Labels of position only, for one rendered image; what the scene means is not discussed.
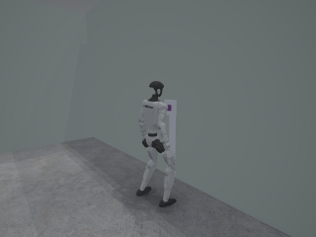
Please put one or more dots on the robot right upper arm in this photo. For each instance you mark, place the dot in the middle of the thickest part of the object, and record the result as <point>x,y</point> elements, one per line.
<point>162,113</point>

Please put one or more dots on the robot right forearm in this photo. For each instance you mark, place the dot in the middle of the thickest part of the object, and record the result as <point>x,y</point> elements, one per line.
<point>164,136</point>

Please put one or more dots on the left robot foot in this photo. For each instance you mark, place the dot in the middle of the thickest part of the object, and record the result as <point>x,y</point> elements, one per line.
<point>146,190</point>

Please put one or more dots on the robot right hand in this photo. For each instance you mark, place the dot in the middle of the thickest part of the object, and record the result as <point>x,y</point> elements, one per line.
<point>169,154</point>

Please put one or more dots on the panel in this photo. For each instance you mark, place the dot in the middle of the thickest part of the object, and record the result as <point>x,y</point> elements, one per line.
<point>172,124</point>

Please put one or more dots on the robot right thigh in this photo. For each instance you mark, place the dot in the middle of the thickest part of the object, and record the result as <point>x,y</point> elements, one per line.
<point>160,148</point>

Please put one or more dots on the robot left upper arm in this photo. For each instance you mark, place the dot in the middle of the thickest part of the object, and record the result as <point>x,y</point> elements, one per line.
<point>141,115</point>

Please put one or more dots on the robot left forearm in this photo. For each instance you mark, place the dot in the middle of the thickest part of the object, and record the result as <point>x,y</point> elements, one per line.
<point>142,128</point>

